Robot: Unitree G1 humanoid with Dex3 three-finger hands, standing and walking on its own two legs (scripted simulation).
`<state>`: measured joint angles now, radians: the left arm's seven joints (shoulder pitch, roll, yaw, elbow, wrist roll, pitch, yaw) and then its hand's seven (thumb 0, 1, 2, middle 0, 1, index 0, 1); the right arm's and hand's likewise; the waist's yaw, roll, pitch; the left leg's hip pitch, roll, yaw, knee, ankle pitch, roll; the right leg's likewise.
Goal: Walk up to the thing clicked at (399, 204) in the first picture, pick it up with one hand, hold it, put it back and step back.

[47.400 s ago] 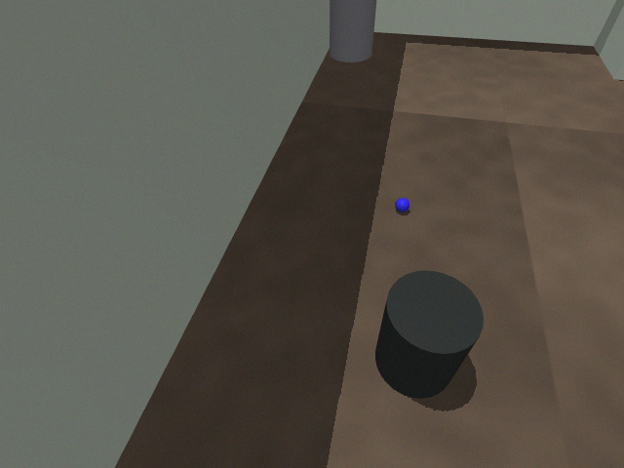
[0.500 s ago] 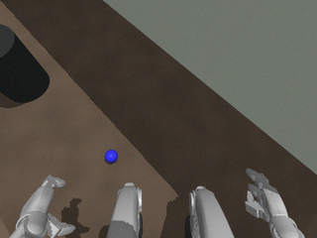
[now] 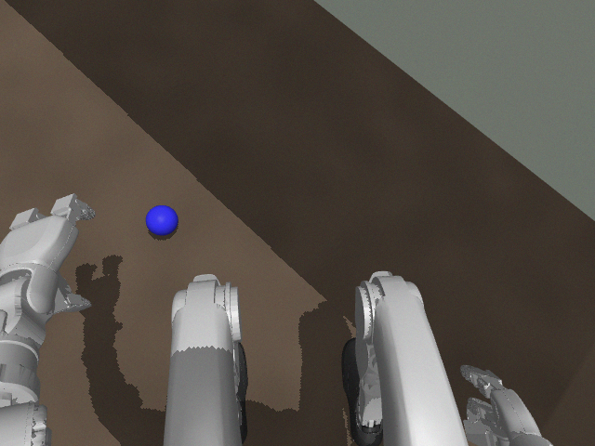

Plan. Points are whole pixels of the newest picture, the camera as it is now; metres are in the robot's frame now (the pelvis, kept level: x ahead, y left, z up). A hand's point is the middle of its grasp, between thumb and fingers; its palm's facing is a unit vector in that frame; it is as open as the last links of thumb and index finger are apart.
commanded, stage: rise first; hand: left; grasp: from above
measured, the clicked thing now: (162, 220) +0.48 +0.30 -0.37
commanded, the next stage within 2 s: approach in 1.18 s
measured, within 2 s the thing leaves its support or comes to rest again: neither
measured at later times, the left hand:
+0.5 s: hand (93, 242) +0.39 +0.36 -0.21, palm faces -0.46 -0.09 -0.88, open 14.0 cm
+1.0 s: hand (105, 235) +0.41 +0.35 -0.24, palm faces -0.44 -0.08 -0.89, open 13.9 cm
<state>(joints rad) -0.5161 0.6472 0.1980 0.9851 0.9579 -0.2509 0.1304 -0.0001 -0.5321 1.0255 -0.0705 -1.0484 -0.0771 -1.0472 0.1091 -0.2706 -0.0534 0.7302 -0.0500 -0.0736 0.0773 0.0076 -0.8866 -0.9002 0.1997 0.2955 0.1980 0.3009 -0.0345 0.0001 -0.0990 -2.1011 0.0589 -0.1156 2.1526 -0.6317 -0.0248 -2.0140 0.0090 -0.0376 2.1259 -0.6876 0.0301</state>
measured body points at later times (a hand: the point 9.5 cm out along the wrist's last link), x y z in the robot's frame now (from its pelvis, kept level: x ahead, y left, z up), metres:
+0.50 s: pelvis +0.00 +0.00 -0.06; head +0.22 +0.07 +0.33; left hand +0.41 +0.36 -0.16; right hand +0.11 -0.27 -0.18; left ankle +0.10 +0.14 -0.37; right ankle +0.09 -0.13 -0.37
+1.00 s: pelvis +0.01 +0.01 -0.08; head +0.24 +0.08 +0.30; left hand +0.43 +0.36 -0.19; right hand +0.11 -0.27 -0.20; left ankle +0.10 +0.14 -0.37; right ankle +0.09 -0.13 -0.37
